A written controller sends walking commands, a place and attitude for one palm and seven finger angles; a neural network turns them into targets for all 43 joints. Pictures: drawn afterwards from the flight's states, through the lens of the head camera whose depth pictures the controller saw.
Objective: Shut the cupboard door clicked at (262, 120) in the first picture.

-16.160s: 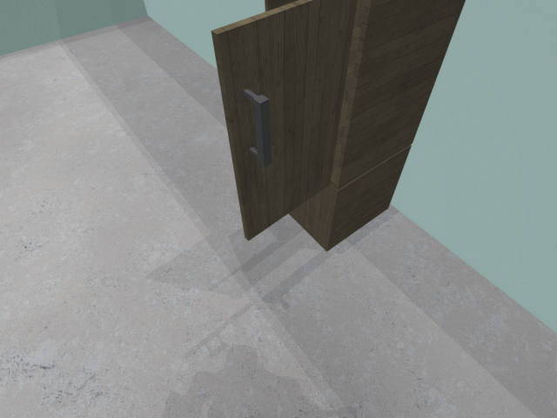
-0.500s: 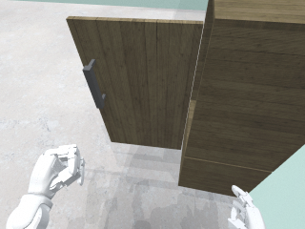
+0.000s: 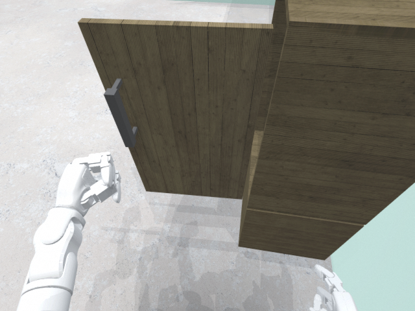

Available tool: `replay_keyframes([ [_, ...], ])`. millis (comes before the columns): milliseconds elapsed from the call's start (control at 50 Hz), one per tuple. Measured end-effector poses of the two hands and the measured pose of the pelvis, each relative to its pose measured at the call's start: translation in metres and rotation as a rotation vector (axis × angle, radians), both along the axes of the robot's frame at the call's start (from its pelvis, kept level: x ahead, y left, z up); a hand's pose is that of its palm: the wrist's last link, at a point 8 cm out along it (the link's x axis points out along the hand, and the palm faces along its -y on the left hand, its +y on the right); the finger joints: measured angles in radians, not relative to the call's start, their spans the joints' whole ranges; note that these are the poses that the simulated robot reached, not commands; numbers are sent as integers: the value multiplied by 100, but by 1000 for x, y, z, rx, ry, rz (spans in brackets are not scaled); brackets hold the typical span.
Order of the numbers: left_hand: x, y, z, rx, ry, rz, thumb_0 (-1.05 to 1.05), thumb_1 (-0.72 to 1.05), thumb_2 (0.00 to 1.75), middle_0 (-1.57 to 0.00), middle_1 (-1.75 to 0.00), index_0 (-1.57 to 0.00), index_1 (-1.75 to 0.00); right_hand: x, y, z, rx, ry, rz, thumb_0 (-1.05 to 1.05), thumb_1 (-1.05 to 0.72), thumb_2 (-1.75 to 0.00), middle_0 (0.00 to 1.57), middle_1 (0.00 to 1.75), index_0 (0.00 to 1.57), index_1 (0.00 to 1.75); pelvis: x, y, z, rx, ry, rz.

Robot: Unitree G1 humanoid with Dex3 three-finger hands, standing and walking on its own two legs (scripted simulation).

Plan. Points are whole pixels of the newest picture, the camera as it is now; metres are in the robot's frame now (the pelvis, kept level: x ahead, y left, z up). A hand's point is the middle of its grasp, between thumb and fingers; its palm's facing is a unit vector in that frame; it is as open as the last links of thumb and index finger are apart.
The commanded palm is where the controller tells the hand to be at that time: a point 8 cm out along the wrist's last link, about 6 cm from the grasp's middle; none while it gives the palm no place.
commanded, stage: bring the fist close to the handle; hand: left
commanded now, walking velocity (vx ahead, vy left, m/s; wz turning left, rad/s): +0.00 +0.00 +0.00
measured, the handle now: (124, 114) +0.51 +0.22 +0.08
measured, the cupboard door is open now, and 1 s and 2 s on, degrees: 93 93 75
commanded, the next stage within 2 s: push the door shut along its arc in 0.90 s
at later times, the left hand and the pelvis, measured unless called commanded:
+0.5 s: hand (117, 144) +0.41 +0.21 +0.09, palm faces -0.04 -1.00 +0.00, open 3.1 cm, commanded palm +0.39 +0.26 +0.09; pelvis +0.00 +0.00 +0.00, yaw -1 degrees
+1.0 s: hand (121, 143) +0.42 +0.20 +0.09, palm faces -0.05 -1.00 +0.00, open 3.1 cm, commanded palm +0.39 +0.25 +0.09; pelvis +0.00 +0.01 +0.00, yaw -1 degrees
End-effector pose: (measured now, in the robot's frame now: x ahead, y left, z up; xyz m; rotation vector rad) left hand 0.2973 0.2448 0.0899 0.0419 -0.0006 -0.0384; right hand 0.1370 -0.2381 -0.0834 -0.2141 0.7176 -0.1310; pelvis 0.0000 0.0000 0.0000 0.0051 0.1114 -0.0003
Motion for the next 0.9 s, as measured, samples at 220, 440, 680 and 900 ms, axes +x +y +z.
replay_keyframes([
  [220,38,7,0,-17,5,-8,1,90,90,-130,-150,-130,-150,-17,-9,-7,-26,92,-33,1,-91,-90,20,30,21,30,-1,2,0,-3,20,0],
  [440,84,15,2,-35,11,-6,1,90,90,-130,-150,-130,-150,-47,-15,-16,-42,204,-85,1,-91,-90,20,30,21,30,-4,4,-2,-6,59,-10],
  [680,112,8,2,-45,1,-35,1,90,90,-130,-150,-130,-150,-95,-16,-26,-35,356,-157,1,-91,-90,20,30,21,30,-3,10,-4,-9,99,-28],
  [900,100,11,-1,-32,-8,-3,2,90,90,-130,-150,-130,-150,-91,-9,-24,-16,341,-163,1,-91,-90,20,30,21,30,-2,11,-2,-12,84,-31],
])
